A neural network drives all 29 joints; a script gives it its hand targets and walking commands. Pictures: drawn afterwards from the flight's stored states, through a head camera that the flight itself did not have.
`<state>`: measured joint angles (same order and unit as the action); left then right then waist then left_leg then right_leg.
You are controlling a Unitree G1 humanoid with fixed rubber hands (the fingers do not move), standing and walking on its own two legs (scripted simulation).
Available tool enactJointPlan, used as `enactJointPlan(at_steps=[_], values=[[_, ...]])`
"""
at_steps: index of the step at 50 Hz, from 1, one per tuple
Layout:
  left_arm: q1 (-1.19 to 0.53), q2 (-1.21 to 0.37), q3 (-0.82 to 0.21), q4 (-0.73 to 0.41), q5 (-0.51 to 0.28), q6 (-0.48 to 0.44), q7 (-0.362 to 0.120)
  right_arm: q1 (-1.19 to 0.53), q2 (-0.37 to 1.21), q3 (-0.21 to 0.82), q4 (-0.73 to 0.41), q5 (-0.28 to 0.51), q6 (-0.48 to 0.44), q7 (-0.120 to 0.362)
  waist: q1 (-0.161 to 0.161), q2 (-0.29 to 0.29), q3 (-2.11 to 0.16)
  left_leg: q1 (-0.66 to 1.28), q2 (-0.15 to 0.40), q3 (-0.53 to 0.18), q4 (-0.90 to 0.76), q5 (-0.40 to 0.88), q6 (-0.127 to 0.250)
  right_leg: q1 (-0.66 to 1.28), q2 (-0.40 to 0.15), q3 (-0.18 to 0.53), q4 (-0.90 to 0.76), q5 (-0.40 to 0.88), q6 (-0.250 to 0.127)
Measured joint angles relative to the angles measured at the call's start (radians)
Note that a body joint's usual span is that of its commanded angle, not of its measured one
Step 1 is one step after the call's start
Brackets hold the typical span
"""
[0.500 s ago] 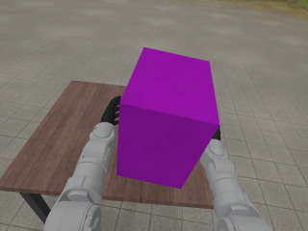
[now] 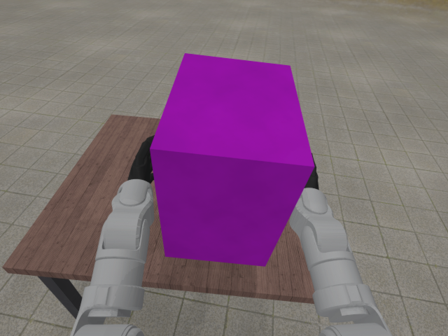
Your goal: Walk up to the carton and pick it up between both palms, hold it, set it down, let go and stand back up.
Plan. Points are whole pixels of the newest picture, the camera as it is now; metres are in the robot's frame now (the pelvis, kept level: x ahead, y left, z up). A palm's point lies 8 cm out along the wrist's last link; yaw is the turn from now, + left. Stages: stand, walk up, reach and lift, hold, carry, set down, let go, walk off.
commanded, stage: reach and lift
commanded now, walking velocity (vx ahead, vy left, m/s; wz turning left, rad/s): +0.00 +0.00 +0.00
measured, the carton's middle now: (226, 163) +0.41 -0.01 +0.14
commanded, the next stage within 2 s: hold in 0.68 s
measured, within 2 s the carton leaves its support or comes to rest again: neither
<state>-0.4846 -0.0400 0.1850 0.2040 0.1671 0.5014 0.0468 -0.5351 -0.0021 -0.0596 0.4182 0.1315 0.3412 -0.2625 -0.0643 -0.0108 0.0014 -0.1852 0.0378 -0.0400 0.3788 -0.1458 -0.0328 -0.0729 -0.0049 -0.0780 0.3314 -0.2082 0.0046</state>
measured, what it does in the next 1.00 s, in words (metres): stands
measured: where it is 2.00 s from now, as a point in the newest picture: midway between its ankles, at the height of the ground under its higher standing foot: outside the picture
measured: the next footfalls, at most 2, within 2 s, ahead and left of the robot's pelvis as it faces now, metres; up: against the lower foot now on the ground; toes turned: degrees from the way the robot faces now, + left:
none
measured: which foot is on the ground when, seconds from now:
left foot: down 0.00-1.00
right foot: down 0.00-1.00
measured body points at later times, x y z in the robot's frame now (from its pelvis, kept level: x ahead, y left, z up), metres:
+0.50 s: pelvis -0.01 +0.00 +0.00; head -0.03 +0.02 +0.45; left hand +0.37 +0.12 +0.16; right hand +0.35 -0.17 +0.14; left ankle +0.04 +0.14 -0.75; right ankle -0.02 -0.12 -0.75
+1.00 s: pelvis -0.01 +0.01 +0.00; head -0.04 +0.03 +0.45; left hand +0.36 +0.14 +0.17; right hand +0.35 -0.16 +0.15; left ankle +0.04 +0.14 -0.75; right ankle -0.02 -0.12 -0.75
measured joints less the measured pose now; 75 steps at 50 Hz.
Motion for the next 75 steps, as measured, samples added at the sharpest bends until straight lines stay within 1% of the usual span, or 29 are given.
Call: enactJointPlan(at_steps=[3, 7, 9, 16, 21, 24, 28, 32, 41, 45, 50, 58, 61, 67, 75], values=[[0.017, -0.001, 0.000, -0.019, -0.002, 0.024, -0.008, 0.023, 0.003, 0.012, -0.007, 0.005, 0.005, -0.005, -0.010, -0.005, 0.008, 0.019, -0.002, -0.005, -0.007, 0.001, -0.002, 0.021, -0.002, -0.005, -0.006, -0.003, 0.000], [0.054, 0.000, -0.030, -0.093, -0.014, 0.034, -0.003, 0.081, -0.008, 0.042, -0.096, 0.032, 0.003, -0.024, -0.018, -0.001, 0.020, 0.023, 0.001, -0.009, 0.009, -0.010, -0.004, 0.035, 0.002, -0.009, -0.010, -0.003, 0.000], [0.058, -0.006, -0.032, -0.113, -0.007, 0.037, -0.004, 0.089, -0.011, 0.044, -0.118, 0.037, 0.003, -0.027, -0.019, -0.002, 0.034, 0.033, 0.002, -0.006, 0.012, -0.013, -0.003, 0.045, 0.003, -0.005, -0.011, -0.002, 0.000], [0.024, -0.012, -0.020, -0.119, 0.019, 0.076, -0.011, 0.062, -0.024, 0.049, -0.093, 0.039, 0.011, -0.024, -0.015, -0.012, 0.057, 0.050, 0.006, 0.015, -0.003, 0.000, 0.000, 0.045, 0.004, 0.016, -0.005, 0.007, 0.000], [-0.002, -0.014, -0.016, -0.114, 0.026, 0.093, -0.010, 0.044, -0.027, 0.040, -0.075, 0.042, 0.006, -0.019, -0.002, -0.015, 0.047, 0.038, 0.010, 0.026, -0.007, 0.009, 0.001, 0.023, 0.007, 0.027, -0.001, 0.016, -0.002], [-0.020, -0.012, -0.011, -0.099, 0.026, 0.090, -0.008, 0.028, -0.020, 0.024, -0.057, 0.033, -0.001, -0.011, 0.005, -0.016, 0.037, 0.030, 0.010, 0.029, -0.010, 0.014, 0.002, 0.011, 0.007, 0.030, 0.003, 0.018, -0.002], [-0.052, -0.012, 0.008, -0.050, 0.036, 0.083, -0.010, -0.005, -0.004, -0.007, 0.000, 0.006, -0.012, 0.007, 0.013, -0.022, 0.029, 0.033, 0.006, 0.030, -0.024, 0.023, 0.005, 0.007, 0.003, 0.031, 0.004, 0.019, -0.001], [-0.057, -0.008, 0.012, -0.037, 0.041, 0.087, -0.012, -0.021, -0.003, -0.011, 0.022, 0.007, -0.010, 0.010, 0.014, -0.023, 0.027, 0.034, 0.005, 0.024, -0.023, 0.024, 0.004, 0.014, 0.003, 0.026, -0.002, 0.021, -0.001], [-0.020, 0.002, -0.007, -0.077, 0.029, 0.090, 0.000, -0.014, -0.013, 0.015, -0.003, 0.030, 0.002, 0.003, 0.000, -0.019, 0.023, 0.039, 0.002, 0.015, 0.000, 0.006, 0.005, 0.035, 0.001, 0.016, -0.005, 0.014, 0.003], [-0.024, 0.003, -0.011, -0.079, 0.027, 0.106, 0.002, -0.011, -0.016, 0.018, -0.002, 0.037, 0.007, 0.001, 0.000, -0.024, 0.019, 0.045, 0.000, 0.018, -0.002, 0.004, 0.007, 0.037, -0.001, 0.020, -0.002, 0.011, 0.004], [-0.006, 0.001, -0.028, -0.141, 0.032, 0.131, 0.009, 0.003, -0.035, 0.043, -0.052, 0.069, 0.020, -0.008, -0.004, -0.021, 0.029, 0.053, 0.004, 0.019, 0.011, -0.005, 0.006, 0.053, 0.002, 0.021, -0.008, 0.012, 0.005], [-0.003, -0.015, -0.010, -0.194, 0.043, 0.177, 0.007, -0.010, -0.044, 0.055, -0.071, 0.091, 0.049, -0.012, 0.001, -0.021, 0.044, 0.071, 0.006, 0.026, 0.006, -0.004, 0.007, 0.066, 0.004, 0.029, -0.009, 0.013, 0.003], [0.001, -0.015, -0.009, -0.214, 0.046, 0.186, 0.005, -0.009, -0.042, 0.056, -0.086, 0.088, 0.055, -0.013, 0.004, -0.019, 0.046, 0.072, 0.007, 0.026, 0.005, -0.003, 0.006, 0.067, 0.005, 0.028, -0.008, 0.014, 0.003], [-0.022, -0.012, 0.010, -0.184, 0.051, 0.189, -0.009, -0.028, -0.020, 0.031, -0.062, 0.061, 0.064, -0.007, 0.013, -0.021, 0.043, 0.074, 0.005, 0.023, -0.006, 0.005, 0.005, 0.062, 0.003, 0.026, -0.002, 0.011, 0.000], [0.001, -0.007, 0.004, -0.214, 0.048, 0.189, -0.013, -0.016, -0.022, 0.049, -0.091, 0.066, 0.069, -0.017, 0.007, -0.013, 0.048, 0.075, 0.006, 0.012, 0.002, 0.002, 0.002, 0.072, 0.006, 0.016, -0.005, 0.011, 0.000]])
